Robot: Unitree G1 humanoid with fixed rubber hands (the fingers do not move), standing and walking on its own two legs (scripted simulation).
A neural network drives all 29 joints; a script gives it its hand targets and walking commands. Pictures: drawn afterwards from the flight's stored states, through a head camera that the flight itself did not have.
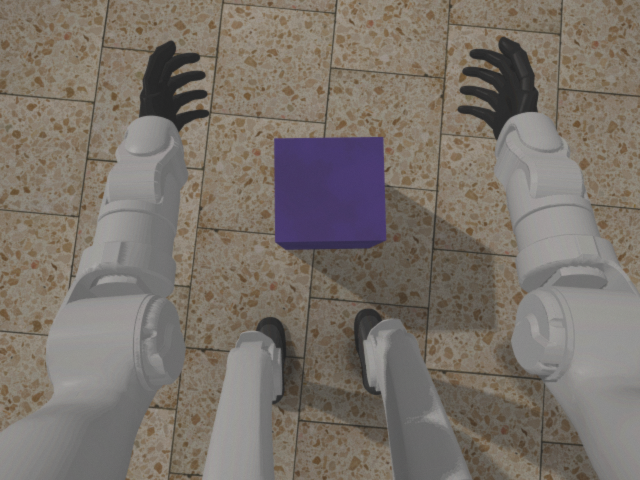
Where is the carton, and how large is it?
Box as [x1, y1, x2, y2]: [274, 137, 385, 249]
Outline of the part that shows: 382,137 274,138 275,241 285,249 365,248 385,240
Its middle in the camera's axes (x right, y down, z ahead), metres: +0.02 -0.10 +0.86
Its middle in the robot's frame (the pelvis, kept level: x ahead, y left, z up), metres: +0.50 -0.04 -0.51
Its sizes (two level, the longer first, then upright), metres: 0.210 0.200 0.250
